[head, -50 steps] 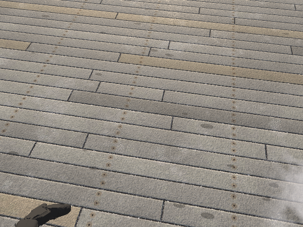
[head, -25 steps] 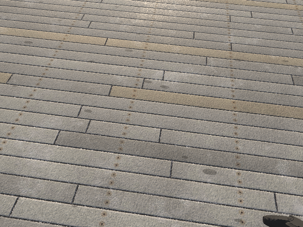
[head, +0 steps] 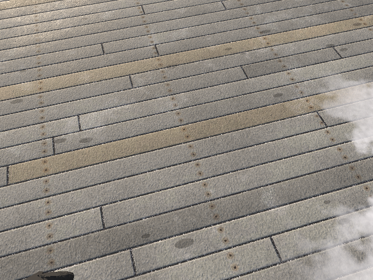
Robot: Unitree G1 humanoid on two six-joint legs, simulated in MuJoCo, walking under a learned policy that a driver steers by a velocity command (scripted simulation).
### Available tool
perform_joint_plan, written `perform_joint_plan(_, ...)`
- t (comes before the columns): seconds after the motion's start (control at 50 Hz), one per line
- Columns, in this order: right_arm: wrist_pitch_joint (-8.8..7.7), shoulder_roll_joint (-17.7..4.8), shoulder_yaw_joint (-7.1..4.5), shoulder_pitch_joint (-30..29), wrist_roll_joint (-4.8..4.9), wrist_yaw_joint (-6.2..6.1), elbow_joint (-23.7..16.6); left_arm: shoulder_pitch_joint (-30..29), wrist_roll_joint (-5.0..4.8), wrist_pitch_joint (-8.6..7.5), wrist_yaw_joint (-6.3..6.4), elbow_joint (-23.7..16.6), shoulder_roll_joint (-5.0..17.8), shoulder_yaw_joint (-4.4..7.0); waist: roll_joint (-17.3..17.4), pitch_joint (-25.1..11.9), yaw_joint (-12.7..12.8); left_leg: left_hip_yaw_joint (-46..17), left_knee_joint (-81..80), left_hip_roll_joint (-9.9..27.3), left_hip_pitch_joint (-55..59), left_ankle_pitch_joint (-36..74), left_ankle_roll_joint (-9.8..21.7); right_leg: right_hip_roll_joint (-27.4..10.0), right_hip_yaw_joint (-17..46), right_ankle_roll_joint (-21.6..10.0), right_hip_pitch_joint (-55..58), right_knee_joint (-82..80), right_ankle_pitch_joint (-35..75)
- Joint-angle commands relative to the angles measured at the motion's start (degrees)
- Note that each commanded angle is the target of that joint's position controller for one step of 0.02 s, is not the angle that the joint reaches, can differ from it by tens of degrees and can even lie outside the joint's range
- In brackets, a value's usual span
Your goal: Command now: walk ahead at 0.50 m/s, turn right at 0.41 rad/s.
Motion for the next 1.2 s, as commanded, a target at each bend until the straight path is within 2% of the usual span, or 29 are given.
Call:
perform_joint_plan(0.02,-3.17,-7.6,-1.04,-3.7,-0.28,0.03,-6.3,8.3,0.56,-1.26,0.71,-1.2,6.8,2.11,-0.5,-9.9,4.8,-5.2,3.6,4.2,-28.3,7.1,1.3,-17.4,27.2,-12.2,29.7,-18.9,2.9)
perform_joint_plan(0.06,-1.56,-7.3,-1.28,-0.7,-0.64,0.16,-5.0,5.2,1.9,-1.83,0.87,-1.5,4.9,1.26,-2.9,-8.4,1.8,-5.3,0.8,6.0,-21.0,9.8,0.5,-16.2,21.9,-12.3,20.4,-21.5,13.5)
perform_joint_plan(0.1,-0.13,-5.5,-0.87,0.0,-0.79,0.12,-4.2,5.5,1.58,-2.74,0.88,0.1,5.6,1.31,-2.4,-6.9,1.1,-4.3,-2.5,6.3,-19.9,12.2,-0.6,-15.4,16.0,-12.1,16.4,-23.9,18.3)
perform_joint_plan(0.16,0.65,-3.8,-0.27,-4.6,-0.83,0.02,-5.2,7.1,1.72,-3.44,1.37,2.5,6.5,1.41,-1.8,-3.8,2.5,-4.3,-11.0,6.4,-23.2,23.4,-1.2,-13.8,9.4,-10.1,15.8,-26.6,18.4)
perform_joint_plan(0.24,0.03,-2.4,0.32,-10.7,-0.06,1.08,-6.4,8.6,1.76,-3.73,1.75,4.6,7.1,1.3,-2.0,-1.4,5.5,-2.9,-25.0,3.7,-21.0,36.6,0.2,-12.6,2.9,-6.7,17.5,-28.9,13.8)
perform_joint_plan(0.34,-0.12,-2.2,0.55,-16.3,0.16,2.81,-9.6,12.0,1.15,-2.59,2.0,8.1,7.9,1.76,-1.3,0.9,7.7,-2.8,-32.3,1.6,-26.4,32.8,2.7,-16.8,0.8,-5.7,30.0,-26.3,17.7)
perform_joint_plan(0.4,0.0,-3.1,0.13,-15.2,-0.24,3.78,-11.0,11.2,0.85,-1.24,2.79,8.5,9.2,2.22,-3.2,-1.4,5.7,0.8,-33.4,-1.4,-23.6,23.3,5.2,-17.8,-1.1,-3.8,35.1,-18.8,37.5)
perform_joint_plan(0.44,0.48,-6.5,-1.77,-6.2,-0.45,3.49,-9.7,10.0,0.91,-0.21,3.72,8.0,10.3,2.42,-4.7,-8.2,0.2,4.3,-33.6,-5.9,-10.2,19.6,7.8,-16.2,-3.7,-1.7,34.1,-4.5,55.9)
perform_joint_plan(0.46,0.69,-9.8,-3.42,2.6,-0.26,2.8,-8.0,9.6,1.03,-0.13,4.29,7.4,9.8,2.02,-2.9,-13.2,-4.4,0.6,-35.6,-4.9,5.0,23.6,10.5,-14.3,-5.3,0.6,25.5,8.6,50.6)
perform_joint_plan(0.48,0.94,-16.6,-5.3,9.0,-0.57,2.04,-7.6,14.8,2.05,-1.53,3.79,4.7,4.7,0.11,8.6,-21.5,-3.5,-25.5,-35.1,9.9,30.1,20.1,20.6,-6.5,-6.0,4.7,0.5,31.9,22.3)
perform_joint_plan(0.5,0.76,-13.7,-4.26,9.6,0.26,1.99,-7.8,14.3,2.7,-3.54,2.7,5.0,3.0,-0.98,11.9,-27.9,-3.4,-47.9,-44.5,16.6,39.3,15.9,25.6,1.7,4.2,5.6,-12.4,42.5,-21.7)
perform_joint_plan(0.52,0.88,-10.0,-3.08,8.8,-0.09,1.72,-7.8,9.1,0.18,-5.06,1.56,3.6,7.3,0.16,8.0,-22.6,-5.2,-41.2,-46.2,14.8,36.9,11.3,22.1,-2.5,9.1,4.3,-18.6,44.9,-19.3)
perform_joint_plan(0.54,0.92,-8.8,-2.77,5.5,-0.21,1.48,-8.4,5.2,-0.66,-5.92,1.23,2.1,7.3,-0.13,3.9,-15.6,-4.2,-34.0,-47.2,12.8,28.7,12.6,19.9,-5.2,8.0,3.5,-19.6,41.1,-14.6)
perform_joint_plan(0.56,1.18,-7.5,-2.23,1.8,-0.24,1.46,-9.0,2.8,0.74,-6.08,1.57,1.9,6.8,-0.06,-1.6,-9.3,-2.1,-28.1,-48.9,10.1,19.2,17.5,17.7,-7.2,6.6,3.4,-17.6,34.7,-11.4)
perform_joint_plan(0.58,1.13,-7.0,-1.95,-0.7,-0.85,1.21,-9.9,4.0,1.52,-5.72,1.85,1.7,7.2,0.39,1.1,-7.5,0.5,-25.9,-50.2,9.3,12.7,23.5,18.3,-8.5,6.8,4.2,-13.8,31.1,-9.3)
perform_joint_plan(0.64,1.09,-6.9,-1.98,-3.6,-0.94,0.65,-11.0,7.3,2.11,-4.03,2.18,2.5,5.9,0.34,2.9,-6.1,3.5,-20.7,-52.7,6.3,2.8,30.9,18.8,-9.0,5.5,7.2,-8.0,24.6,-7.4)
perform_joint_plan(0.74,2.11,-9.6,-3.06,-0.7,-0.3,-1.0,-9.2,-2.3,2.53,-3.85,2.48,0.1,2.8,-0.87,4.1,-4.5,0.4,-12.6,-49.4,0.2,-4.3,40.6,13.8,-4.0,2.8,9.6,-1.0,2.8,11.4)
perform_joint_plan(0.82,3.99,-8.9,-3.16,2.3,0.25,-1.89,-7.8,-5.1,1.55,-4.02,1.84,-0.7,4.6,0.03,6.2,-7.2,-0.4,-18.6,-43.1,1.1,1.2,36.0,10.5,-0.9,5.4,8.6,2.8,-6.1,14.6)
perform_joint_plan(0.88,4.67,-7.3,-2.96,-1.7,0.0,-2.42,-9.5,0.6,2.04,-4.5,1.84,0.7,6.5,1.25,7.2,-8.8,3.8,-22.6,-33.6,0.3,3.9,33.9,7.5,-2.6,6.3,5.6,8.9,-11.5,15.8)
perform_joint_plan(0.9,4.51,-4.9,-2.21,-1.4,-0.44,-2.27,-10.6,4.0,2.97,-4.74,2.23,0.9,8.3,1.69,4.2,-13.4,4.9,-20.5,-24.9,-3.0,1.5,28.4,5.2,-7.9,9.2,3.0,18.2,-11.9,24.4)
perform_joint_plan(0.92,4.32,-0.9,-0.98,4.0,-1.94,-2.07,-11.1,6.8,3.76,-4.27,2.82,0.3,11.0,1.89,-8.3,-19.7,3.1,-14.1,-9.4,-9.1,-9.1,-3.4,2.0,-21.1,20.8,-2.2,33.4,-7.6,48.9)
perform_joint_plan(0.94,4.14,-3.3,-0.79,14.0,-0.29,-1.51,-10.8,9.1,2.92,-2.95,2.52,1.8,11.6,2.34,-20.2,-27.2,0.1,-11.4,4.6,-9.9,-19.3,-16.5,0.0,-33.0,39.4,-12.9,42.1,-8.6,42.3)
perform_joint_plan(0.96,4.84,-8.5,-2.17,12.8,0.42,-1.61,-8.8,5.7,2.1,-2.14,2.6,-0.1,8.1,1.74,-11.4,-23.9,1.4,-12.1,10.0,-5.9,-21.8,-10.6,-2.0,-29.6,37.9,-11.8,37.1,-11.6,27.2)
perform_joint_plan(0.98,5.95,-10.4,-2.96,5.7,0.5,-1.89,-9.7,3.5,2.16,-1.32,3.0,-0.9,5.2,0.86,-7.0,-17.7,3.2,-9.5,11.2,-4.4,-23.6,-6.0,-3.1,-25.2,28.5,-8.7,31.7,-12.7,19.0)
perform_joint_plan(1.0,7.18,-10.1,-3.21,2.6,0.37,-2.35,-10.1,1.0,2.49,-0.51,3.15,-0.9,4.3,0.28,-4.4,-13.9,2.9,-8.3,9.9,-2.9,-22.9,-3.0,-3.7,-22.0,23.0,-7.1,25.3,-14.3,14.6)
perform_joint_plan(1.04,8.54,-7.5,-2.92,1.6,0.2,-2.62,-11.3,-1.9,2.85,0.23,3.45,-0.1,5.4,0.51,-7.2,-8.0,1.3,-5.6,4.8,-1.4,-18.1,0.3,-4.0,-17.5,14.5,-6.5,14.3,-18.1,11.6)
perform_joint_plan(1.06,8.62,-5.8,-2.49,1.9,0.05,-2.68,-11.3,-1.9,3.11,0.22,3.49,0.4,5.4,0.64,-8.2,-7.6,1.3,-4.4,1.9,-1.8,-15.9,1.0,-3.9,-16.2,12.1,-6.9,12.5,-19.1,12.7)
perform_joint_plan(1.14,7.84,-3.1,-1.29,0.2,-1.1,-2.36,-11.9,-2.1,2.21,0.34,3.37,2.2,6.1,1.06,-7.3,-11.4,1.6,-3.7,-10.9,-0.8,-10.0,3.2,-3.0,-18.5,9.1,-9.6,14.5,-18.6,21.5)
perform_joint_plan(1.2,7.79,-2.7,-0.78,-1.4,-1.41,-1.64,-11.7,-2.0,1.4,0.87,2.75,3.7,6.2,0.9,-7.7,-11.6,2.3,-3.1,-21.1,-1.0,-3.6,6.4,-1.7,-18.2,9.0,-9.6,13.1,-18.9,15.4)
Velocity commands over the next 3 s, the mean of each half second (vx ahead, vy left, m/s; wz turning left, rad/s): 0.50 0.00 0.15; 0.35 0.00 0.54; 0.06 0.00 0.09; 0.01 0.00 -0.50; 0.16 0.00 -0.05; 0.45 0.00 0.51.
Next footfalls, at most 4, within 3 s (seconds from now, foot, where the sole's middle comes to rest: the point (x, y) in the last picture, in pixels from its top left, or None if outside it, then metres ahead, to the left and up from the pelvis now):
0.46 left None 0.43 0.16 -0.76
0.90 right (177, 199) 0.73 0.04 -0.76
1.28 left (123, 243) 0.56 0.24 -0.76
1.62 right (183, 212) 0.67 0.02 -0.76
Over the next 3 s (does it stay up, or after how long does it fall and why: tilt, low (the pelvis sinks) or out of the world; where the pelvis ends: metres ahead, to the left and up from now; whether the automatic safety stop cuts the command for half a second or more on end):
stays up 0.86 0.22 -0.01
